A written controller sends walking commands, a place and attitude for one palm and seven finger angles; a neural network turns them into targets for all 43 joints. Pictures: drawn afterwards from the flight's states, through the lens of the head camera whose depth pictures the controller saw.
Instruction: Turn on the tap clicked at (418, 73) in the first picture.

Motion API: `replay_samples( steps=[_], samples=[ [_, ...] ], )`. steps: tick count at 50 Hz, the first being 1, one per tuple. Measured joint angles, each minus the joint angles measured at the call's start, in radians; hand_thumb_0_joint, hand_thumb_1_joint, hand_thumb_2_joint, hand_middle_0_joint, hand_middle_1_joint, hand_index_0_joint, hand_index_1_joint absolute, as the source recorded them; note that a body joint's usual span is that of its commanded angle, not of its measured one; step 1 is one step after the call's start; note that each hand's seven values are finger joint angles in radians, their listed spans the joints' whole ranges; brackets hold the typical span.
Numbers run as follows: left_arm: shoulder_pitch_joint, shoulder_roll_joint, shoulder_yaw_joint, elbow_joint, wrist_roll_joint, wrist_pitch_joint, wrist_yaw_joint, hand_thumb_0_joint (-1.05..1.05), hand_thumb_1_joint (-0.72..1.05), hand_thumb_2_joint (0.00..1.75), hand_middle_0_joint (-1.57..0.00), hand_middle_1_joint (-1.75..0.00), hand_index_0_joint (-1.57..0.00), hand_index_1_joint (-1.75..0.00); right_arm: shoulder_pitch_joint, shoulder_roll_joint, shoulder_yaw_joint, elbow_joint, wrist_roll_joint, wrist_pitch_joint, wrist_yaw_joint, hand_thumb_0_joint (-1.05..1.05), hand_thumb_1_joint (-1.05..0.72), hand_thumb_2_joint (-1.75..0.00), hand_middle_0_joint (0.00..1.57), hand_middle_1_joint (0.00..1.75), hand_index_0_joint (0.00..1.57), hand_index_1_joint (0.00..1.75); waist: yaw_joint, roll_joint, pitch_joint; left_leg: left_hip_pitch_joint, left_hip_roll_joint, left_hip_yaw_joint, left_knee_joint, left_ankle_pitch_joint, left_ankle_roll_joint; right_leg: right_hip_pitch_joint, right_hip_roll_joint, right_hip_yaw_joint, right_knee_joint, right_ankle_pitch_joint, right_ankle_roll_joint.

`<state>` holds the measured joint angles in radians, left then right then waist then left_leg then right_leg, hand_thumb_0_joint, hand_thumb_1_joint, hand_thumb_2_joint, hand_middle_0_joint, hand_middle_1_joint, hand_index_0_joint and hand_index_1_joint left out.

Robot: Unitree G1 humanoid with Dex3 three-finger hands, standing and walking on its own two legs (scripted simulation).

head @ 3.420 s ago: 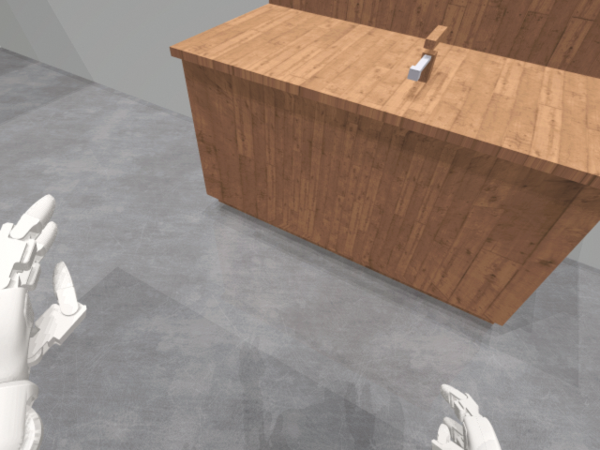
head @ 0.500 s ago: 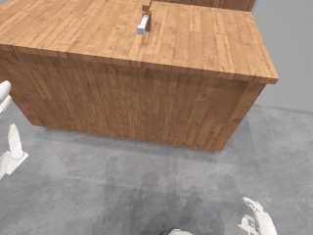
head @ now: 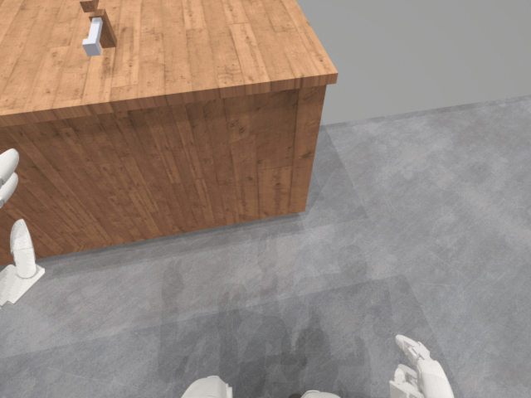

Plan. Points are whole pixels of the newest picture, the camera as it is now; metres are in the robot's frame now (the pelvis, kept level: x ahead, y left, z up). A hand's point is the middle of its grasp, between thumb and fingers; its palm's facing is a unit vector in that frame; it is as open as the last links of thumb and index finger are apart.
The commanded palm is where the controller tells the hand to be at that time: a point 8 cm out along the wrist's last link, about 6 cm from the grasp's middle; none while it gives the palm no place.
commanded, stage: turn to face it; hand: left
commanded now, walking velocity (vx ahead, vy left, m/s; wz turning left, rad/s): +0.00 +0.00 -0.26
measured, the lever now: (92, 47) +0.80 +0.42 +0.08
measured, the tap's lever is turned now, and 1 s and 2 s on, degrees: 0 0 0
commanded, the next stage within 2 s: take the last steps up to it in 0.14 s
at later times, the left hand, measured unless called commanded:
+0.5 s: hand (69, 292) +0.20 +0.19 +0.17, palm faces +0.30 -0.86 -0.41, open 7.4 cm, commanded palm +0.14 +0.25 +0.18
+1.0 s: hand (24, 240) +0.25 +0.25 +0.18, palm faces +0.34 -0.83 -0.44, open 7.4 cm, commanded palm +0.20 +0.30 +0.18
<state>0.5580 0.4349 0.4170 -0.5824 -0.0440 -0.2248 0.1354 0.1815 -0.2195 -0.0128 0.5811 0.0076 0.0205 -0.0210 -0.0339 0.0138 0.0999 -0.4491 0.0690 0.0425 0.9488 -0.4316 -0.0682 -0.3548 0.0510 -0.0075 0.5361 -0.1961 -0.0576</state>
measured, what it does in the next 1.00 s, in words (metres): steps on the spot: left foot, then right foot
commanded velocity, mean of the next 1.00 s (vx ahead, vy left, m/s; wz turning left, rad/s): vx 0.23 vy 0.11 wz -0.03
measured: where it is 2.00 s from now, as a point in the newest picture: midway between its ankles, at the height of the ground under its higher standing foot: (233, 368)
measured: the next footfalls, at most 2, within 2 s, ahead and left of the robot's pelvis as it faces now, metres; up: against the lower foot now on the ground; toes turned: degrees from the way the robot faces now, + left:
left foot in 0.12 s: +0.04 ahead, +0.13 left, +0.00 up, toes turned +2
right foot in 0.38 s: +0.01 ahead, -0.13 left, +0.00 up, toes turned -10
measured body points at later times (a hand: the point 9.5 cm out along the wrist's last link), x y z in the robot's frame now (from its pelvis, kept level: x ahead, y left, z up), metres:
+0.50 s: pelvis -0.04 -0.01 +0.00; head -0.04 -0.02 +0.45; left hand +0.18 +0.24 +0.20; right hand +0.10 -0.25 -0.10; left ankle -0.03 +0.11 -0.68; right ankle -0.03 -0.12 -0.73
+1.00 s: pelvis +0.02 +0.03 +0.00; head +0.02 +0.02 +0.45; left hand +0.22 +0.29 +0.21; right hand +0.17 -0.19 -0.10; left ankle +0.01 +0.14 -0.73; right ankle +0.04 -0.06 -0.73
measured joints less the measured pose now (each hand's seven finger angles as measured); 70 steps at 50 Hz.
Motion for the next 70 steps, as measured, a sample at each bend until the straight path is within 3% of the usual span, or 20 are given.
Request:
replay_samples(
  steps=[4,7,9,13,18,20,22,26,30,37,40,42,47,51,54,58,62,66,68,70],
  samples=[
    [0.006,0.009,0.011,-0.004,0.003,-0.001,0.008,0.01,0.88,0.9,-0.22,-0.3,-0.22,-0.3,0.028,-0.031,-0.019,0.007,0.001,-0.008,-0.017,0.02,-0.9,-0.9,0.2,0.3,0.2,0.3,0.01,-0.02,-0.037,0.09,-0.018,0.003,-0.218,0.026,0.021,-0.008,0.013,0.016,-0.017,0.021,0.003],
    [-0.019,-0.011,-0.002,0.012,0.007,0.007,0.013,0.01,0.88,0.9,-0.22,-0.3,-0.22,-0.3,0.037,-0.037,-0.028,0.013,0.003,-0.016,-0.032,0.02,-0.91,-0.9,0.2,0.3,0.2,0.3,0.018,-0.043,-0.057,0.174,-0.03,0.019,-0.383,0.146,0.054,-0.016,0.014,0.03,0.012,0.014,0.015],
    [-0.04,-0.028,-0.014,0.043,0.015,0.013,0.015,0.01,0.88,0.9,-0.22,-0.3,-0.21,-0.3,0.043,-0.023,-0.025,0.01,0.003,-0.02,-0.039,0.02,-0.91,-0.9,0.2,0.3,0.2,0.3,0.035,-0.069,-0.072,0.193,-0.035,0.045,-0.391,0.15,0.067,-0.031,0.007,0.046,0.085,-0.087,0.039],
    [-0.075,-0.074,-0.05,0.104,0.03,0.029,0.015,0.01,0.88,0.9,-0.22,-0.3,-0.21,-0.3,0.056,0.01,-0.014,0.002,-0.004,-0.058,-0.036,0.02,-0.91,-0.9,0.19,0.3,0.2,0.3,0.043,-0.036,-0.104,0.21,0.005,0.046,-0.401,0.144,0.062,-0.05,-0.008,-0.008,0.299,-0.216,0.075],
    [-0.114,-0.087,-0.09,0.111,0.045,0.036,0.02,0.02,0.89,0.9,-0.21,-0.3,-0.21,-0.3,0.044,0.048,0.025,-0.002,0.001,-0.097,-0.016,0.01,-0.9,-0.9,0.2,0.3,0.2,0.3,0.053,-0.002,-0.107,0.18,0.045,0.051,-0.348,0.133,0.039,0.083,-0.057,-0.068,0.082,-0.188,0.083],
    [-0.136,-0.082,-0.096,0.126,0.053,0.027,0.019,0.02,0.89,0.9,-0.21,-0.3,-0.21,-0.3,0.027,0.055,0.036,0.005,-0.002,-0.094,-0.015,0.01,-0.9,-0.9,0.2,0.3,0.2,0.3,0.048,0.016,-0.098,0.144,0.057,0.041,-0.28,0.085,0.041,0.093,-0.052,-0.082,0.038,-0.093,0.053],
    [-0.155,-0.084,-0.112,0.143,0.051,0.029,0.014,0.02,0.89,0.9,-0.21,-0.3,-0.21,-0.3,0.02,0.052,0.035,0.028,-0.005,-0.08,-0.016,0.01,-0.9,-0.9,0.2,0.3,0.2,0.3,0.032,0.029,-0.094,0.086,0.034,0.009,-0.15,-0.004,0.053,0.081,-0.054,-0.097,0.057,-0.087,0.034],
    [-0.117,-0.088,-0.105,0.149,0.043,0.014,0.002,0.01,0.88,0.9,-0.22,-0.3,-0.21,-0.3,0.027,0.028,0.026,0.067,-0.007,-0.043,-0.018,0.01,-0.9,-0.9,0.2,0.3,0.2,0.3,0.021,0.017,-0.101,-0.019,-0.009,0.002,0.083,0.04,0.05,0.089,-0.073,-0.087,-0.008,-0.062,0.027],
    [-0.045,-0.064,-0.072,0.138,0.039,-0.005,0.003,0.01,0.88,0.9,-0.22,-0.3,-0.21,-0.3,0.059,0.003,0.004,0.076,-0.006,-0.033,-0.028,0.02,-0.9,-0.9,0.2,0.3,0.2,0.3,0.004,-0.003,-0.096,-0.013,0.002,0.021,-0.035,0.085,0.054,0.108,-0.095,-0.088,-0.081,-0.023,0.044],
    [-0.039,-0.07,-0.064,0.06,0.04,-0.01,0.031,0.01,0.88,0.9,-0.22,-0.3,-0.21,-0.3,0.103,-0.043,-0.043,0.076,-0.012,-0.071,-0.052,0.02,-0.9,-0.9,0.2,0.3,0.2,0.3,0.027,-0.026,-0.067,0.171,-0.005,0.056,-0.423,0.171,0.078,0.106,-0.139,-0.088,0.008,-0.091,0.088],
    [-0.072,-0.065,-0.049,0.08,0.043,-0.017,0.036,0.01,0.88,0.9,-0.22,-0.3,-0.21,-0.3,0.082,-0.014,-0.046,0.074,-0.009,-0.084,-0.059,0.02,-0.9,-0.9,0.2,0.3,0.2,0.3,0.037,-0.053,-0.062,0.186,-0.025,0.082,-0.38,0.155,0.083,0.042,-0.14,-0.051,0.232,-0.252,0.074],
    [-0.095,-0.059,-0.044,0.112,0.047,-0.018,0.032,0.02,0.88,0.9,-0.22,-0.3,-0.21,-0.3,0.07,0.014,-0.036,0.076,-0.011,-0.101,-0.055,0.02,-0.9,-0.9,0.2,0.3,0.2,0.3,0.026,-0.041,-0.077,0.195,-0.021,0.076,-0.383,0.138,0.09,-0.01,-0.118,-0.067,0.376,-0.306,0.072],
    [-0.107,-0.067,-0.054,0.122,0.038,-0.018,0.022,0.02,0.89,0.9,-0.21,-0.3,-0.21,-0.3,0.047,0.063,0.005,0.064,-0.002,-0.129,-0.03,0.02,-0.9,-0.9,0.2,0.3,0.2,0.3,0.025,-0.001,-0.095,0.225,-0.016,0.078,-0.406,0.128,0.09,-0.017,-0.098,-0.133,0.27,-0.259,0.077],
    [-0.086,-0.061,-0.068,0.112,0.041,-0.017,0.011,0.02,0.89,0.9,-0.21,-0.3,-0.21,-0.3,0.037,0.074,0.029,0.049,-0.005,-0.123,-0.024,0.01,-0.9,-0.9,0.2,0.3,0.2,0.3,0.029,0.031,-0.098,0.211,-0.019,0.079,-0.324,0.064,0.083,0.061,-0.081,-0.166,0.048,-0.107,0.049],
    [-0.113,-0.069,-0.089,0.142,0.044,-0.014,-0.005,0.01,0.89,0.9,-0.22,-0.3,-0.21,-0.3,0.016,0.058,0.021,0.08,-0.006,-0.092,-0.019,0.01,-0.9,-0.9,0.2,0.3,0.2,0.3,0.036,0.059,-0.086,0.104,-0.022,0.031,-0.044,-0.002,0.081,0.068,-0.083,-0.185,0.084,-0.104,0.006],
    [-0.105,-0.098,-0.073,0.18,0.036,-0.022,-0.01,0.01,0.88,0.9,-0.22,-0.3,-0.21,-0.3,0.007,0.034,0.013,0.103,-0.006,-0.059,-0.013,0.02,-0.9,-0.9,0.2,0.3,0.21,0.3,0.051,0.022,-0.08,-0.038,-0.016,0.005,0.191,0.054,0.056,0.109,-0.106,-0.161,0.02,-0.102,0.02],
    [-0.089,-0.103,-0.071,0.155,0.039,-0.022,-0.001,0.01,0.88,0.9,-0.22,-0.3,-0.21,-0.3,0.02,0.005,0.002,0.081,-0.01,-0.058,-0.023,0.02,-0.9,-0.9,0.2,0.3,0.2,0.3,0.043,-0.02,-0.056,-0.061,0.039,0.012,0.001,0.118,0.06,0.147,-0.135,-0.152,-0.044,-0.085,0.042],
    [-0.082,-0.093,-0.082,0.062,0.04,-0.021,0.015,0.02,0.88,0.9,-0.22,-0.3,-0.21,-0.3,0.033,-0.025,-0.022,0.058,-0.016,-0.077,-0.036,0.02,-0.9,-0.9,0.2,0.3,0.2,0.3,0.047,-0.049,-0.026,0.033,0.046,0.049,-0.273,0.163,0.069,0.171,-0.164,-0.137,-0.03,-0.117,0.076],
    [-0.073,-0.082,-0.075,0.01,0.038,-0.024,0.021,0.02,0.88,0.9,-0.22,-0.3,-0.21,-0.3,0.042,-0.042,-0.035,0.038,-0.015,-0.086,-0.044,0.02,-0.9,-0.9,0.2,0.3,0.2,0.3,0.043,-0.041,-0.027,0.108,0.037,0.073,-0.396,0.208,0.07,0.168,-0.169,-0.127,0.023,-0.16,0.097],
    [-0.091,-0.049,-0.045,-0.008,0.034,-0.035,0.029,0.02,0.88,0.9,-0.22,-0.3,-0.21,-0.3,0.025,-0.024,-0.05,0.032,-0.009,-0.092,-0.054,0.02,-0.9,-0.9,0.2,0.3,0.2,0.3,0.04,-0.063,-0.017,0.122,0.02,0.092,-0.373,0.225,0.052,0.121,-0.186,-0.086,0.178,-0.245,0.088]
  ],
)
